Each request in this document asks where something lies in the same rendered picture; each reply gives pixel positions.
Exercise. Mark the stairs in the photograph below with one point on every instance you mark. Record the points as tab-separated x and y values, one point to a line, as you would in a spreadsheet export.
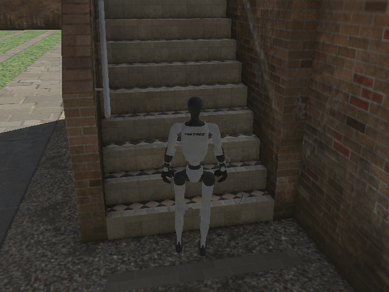
160	54

